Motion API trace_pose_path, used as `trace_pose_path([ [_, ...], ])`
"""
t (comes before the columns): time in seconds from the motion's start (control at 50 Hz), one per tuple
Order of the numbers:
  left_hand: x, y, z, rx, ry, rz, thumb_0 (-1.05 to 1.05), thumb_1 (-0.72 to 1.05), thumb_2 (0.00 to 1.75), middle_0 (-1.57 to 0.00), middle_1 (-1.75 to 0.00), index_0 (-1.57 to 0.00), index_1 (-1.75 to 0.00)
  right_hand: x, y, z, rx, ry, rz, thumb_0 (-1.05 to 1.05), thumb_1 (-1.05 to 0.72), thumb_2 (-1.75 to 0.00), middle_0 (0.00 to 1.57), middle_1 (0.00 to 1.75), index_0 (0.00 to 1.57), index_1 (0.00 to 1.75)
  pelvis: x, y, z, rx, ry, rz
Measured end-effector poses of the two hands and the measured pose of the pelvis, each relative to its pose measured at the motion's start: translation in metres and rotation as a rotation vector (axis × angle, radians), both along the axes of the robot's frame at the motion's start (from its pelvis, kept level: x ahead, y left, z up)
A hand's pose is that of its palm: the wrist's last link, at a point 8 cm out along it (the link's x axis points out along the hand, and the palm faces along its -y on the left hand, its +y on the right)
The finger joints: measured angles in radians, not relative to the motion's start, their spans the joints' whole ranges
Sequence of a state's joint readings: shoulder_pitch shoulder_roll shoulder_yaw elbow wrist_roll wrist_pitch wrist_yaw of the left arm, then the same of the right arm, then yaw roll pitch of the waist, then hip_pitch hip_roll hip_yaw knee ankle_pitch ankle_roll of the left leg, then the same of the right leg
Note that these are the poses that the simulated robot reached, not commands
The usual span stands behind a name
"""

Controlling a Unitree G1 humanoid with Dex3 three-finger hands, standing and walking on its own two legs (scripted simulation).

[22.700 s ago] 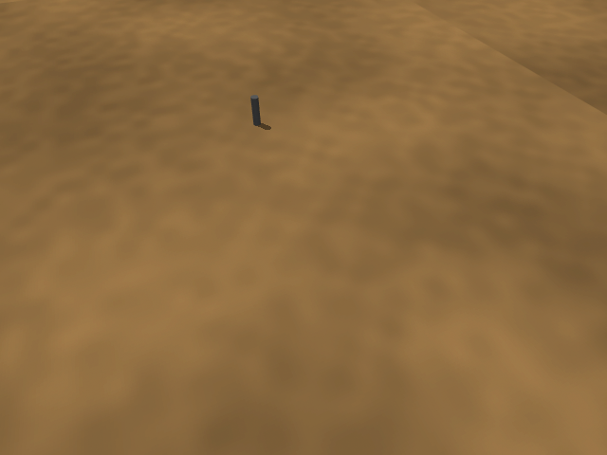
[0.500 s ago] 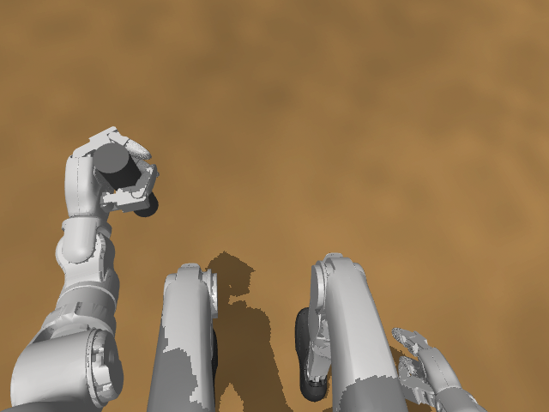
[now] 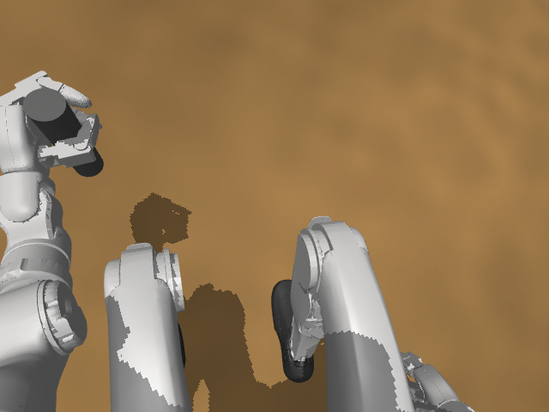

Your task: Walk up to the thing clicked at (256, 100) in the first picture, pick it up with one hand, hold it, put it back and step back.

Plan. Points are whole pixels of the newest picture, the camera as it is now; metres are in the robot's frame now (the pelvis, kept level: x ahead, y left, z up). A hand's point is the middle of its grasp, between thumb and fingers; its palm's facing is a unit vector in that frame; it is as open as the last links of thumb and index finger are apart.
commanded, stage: crouch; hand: left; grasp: from the side
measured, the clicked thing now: (70, 139) +0.48 +0.23 -0.09
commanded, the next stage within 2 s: lower in 0.42 s
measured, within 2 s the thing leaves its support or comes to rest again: neither
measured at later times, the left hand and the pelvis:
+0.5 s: hand (90, 140) +0.49 +0.21 -0.11, palm faces +0.06 -1.00 -0.01, open 5.4 cm; pelvis +0.00 +0.01 -0.03, yaw -3 degrees
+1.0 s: hand (103, 152) +0.50 +0.20 -0.17, palm faces +0.07 -1.00 -0.03, open 5.4 cm; pelvis -0.01 +0.01 -0.04, yaw -6 degrees
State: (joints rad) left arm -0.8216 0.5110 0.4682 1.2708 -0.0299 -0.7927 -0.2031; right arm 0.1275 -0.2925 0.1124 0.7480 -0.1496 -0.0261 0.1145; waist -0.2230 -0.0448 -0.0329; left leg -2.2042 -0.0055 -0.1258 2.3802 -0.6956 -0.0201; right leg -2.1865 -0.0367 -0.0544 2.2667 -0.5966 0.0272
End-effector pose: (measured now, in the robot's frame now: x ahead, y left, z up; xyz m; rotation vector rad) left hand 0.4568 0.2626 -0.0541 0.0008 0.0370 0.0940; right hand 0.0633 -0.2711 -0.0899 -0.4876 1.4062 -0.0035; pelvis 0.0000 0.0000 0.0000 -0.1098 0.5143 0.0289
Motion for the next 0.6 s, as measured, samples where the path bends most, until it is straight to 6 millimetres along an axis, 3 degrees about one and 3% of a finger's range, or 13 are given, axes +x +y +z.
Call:
trace_pose_path([
  [0.14,0.002,0.003,-0.024,0.016,0.018,-0.022,0.06,0.17,1.10,-0.99,-1.15,-1.01,-1.11,-0.008,0.003,-0.004,-0.019,0.049,0.017,0.01,-0.90,-0.90,0.20,0.29,0.20,0.30,0.000,0.004,-0.010,-0.023,-0.010,-0.003],
  [0.6,0.014,-0.001,-0.063,0.017,0.009,-0.033,0.06,0.17,1.10,-0.99,-1.15,-1.01,-1.10,0.002,0.004,-0.007,-0.062,0.067,0.123,0.00,-0.90,-0.90,0.20,0.30,0.20,0.30,-0.002,0.008,-0.030,-0.070,-0.070,-0.024],
])
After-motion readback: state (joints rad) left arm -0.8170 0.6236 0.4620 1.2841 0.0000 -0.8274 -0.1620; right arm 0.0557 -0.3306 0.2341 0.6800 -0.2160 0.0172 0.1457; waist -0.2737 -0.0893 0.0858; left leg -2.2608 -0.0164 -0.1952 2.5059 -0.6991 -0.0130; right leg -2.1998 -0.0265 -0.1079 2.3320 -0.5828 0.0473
